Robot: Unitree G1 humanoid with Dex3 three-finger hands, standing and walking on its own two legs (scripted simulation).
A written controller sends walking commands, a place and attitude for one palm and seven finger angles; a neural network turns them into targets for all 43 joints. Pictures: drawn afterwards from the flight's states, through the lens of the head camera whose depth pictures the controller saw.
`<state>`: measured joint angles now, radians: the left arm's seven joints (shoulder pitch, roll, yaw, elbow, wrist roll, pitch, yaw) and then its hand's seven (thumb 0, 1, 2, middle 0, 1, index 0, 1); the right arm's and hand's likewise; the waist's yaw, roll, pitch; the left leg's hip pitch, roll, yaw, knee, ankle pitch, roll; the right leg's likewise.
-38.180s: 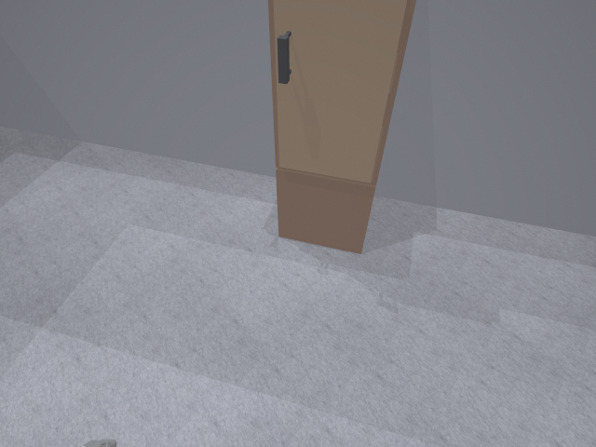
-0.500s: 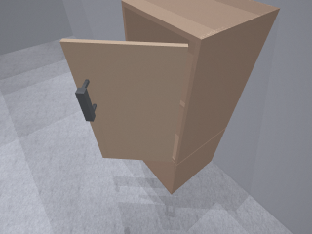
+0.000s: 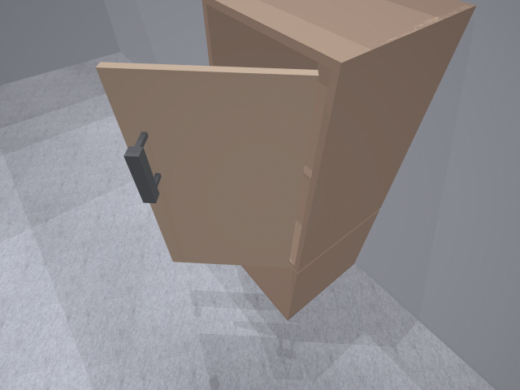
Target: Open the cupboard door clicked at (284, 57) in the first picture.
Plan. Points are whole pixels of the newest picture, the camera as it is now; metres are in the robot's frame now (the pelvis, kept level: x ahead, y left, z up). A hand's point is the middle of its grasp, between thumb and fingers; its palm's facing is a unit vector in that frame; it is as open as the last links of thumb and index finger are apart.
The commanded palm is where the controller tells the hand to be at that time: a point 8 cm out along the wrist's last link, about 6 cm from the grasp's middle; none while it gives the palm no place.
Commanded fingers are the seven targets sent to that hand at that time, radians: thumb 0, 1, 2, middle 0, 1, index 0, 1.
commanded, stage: look again from close up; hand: left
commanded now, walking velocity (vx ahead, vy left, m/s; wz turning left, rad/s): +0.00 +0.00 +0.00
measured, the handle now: (147, 167) +0.47 +0.25 +0.06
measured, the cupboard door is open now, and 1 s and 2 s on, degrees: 48 48 48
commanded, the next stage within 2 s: shuffle to correct the standing spot in 0.06 s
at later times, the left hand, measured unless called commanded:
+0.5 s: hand out of the picture -0.01 +0.21 -0.18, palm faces +0.05 -0.97 -0.25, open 7.3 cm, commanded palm none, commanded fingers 0.00 0.90 0.90 -0.20 -0.30 -0.20 -0.30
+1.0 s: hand out of the picture -0.06 +0.23 -0.18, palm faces -0.01 -0.98 -0.20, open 7.3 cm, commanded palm none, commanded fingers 0.00 0.90 0.90 -0.20 -0.30 -0.20 -0.30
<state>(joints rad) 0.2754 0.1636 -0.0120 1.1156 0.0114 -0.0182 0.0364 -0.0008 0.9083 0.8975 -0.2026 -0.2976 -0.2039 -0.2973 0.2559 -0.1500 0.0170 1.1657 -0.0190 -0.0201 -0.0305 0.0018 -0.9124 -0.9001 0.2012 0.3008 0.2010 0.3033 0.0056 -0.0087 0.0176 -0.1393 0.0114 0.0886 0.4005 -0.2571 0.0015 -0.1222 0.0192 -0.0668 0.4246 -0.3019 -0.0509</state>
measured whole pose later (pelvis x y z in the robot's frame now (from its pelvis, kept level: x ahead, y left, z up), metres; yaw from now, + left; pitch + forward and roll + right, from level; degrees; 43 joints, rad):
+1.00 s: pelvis -0.07 +0.05 +0.00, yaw -1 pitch +2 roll +1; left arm 0.29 0.18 0.03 1.04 0.02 0.02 0.01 0.00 0.91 0.90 -0.20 -0.30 -0.20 -0.30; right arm 0.31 -0.15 -0.03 1.08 -0.04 0.00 -0.02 0.00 -0.92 -0.90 0.20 0.30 0.20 0.30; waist -0.03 -0.03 0.00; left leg -0.29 -0.01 0.08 0.43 -0.16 0.02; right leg -0.17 -0.02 -0.03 0.48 -0.37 -0.02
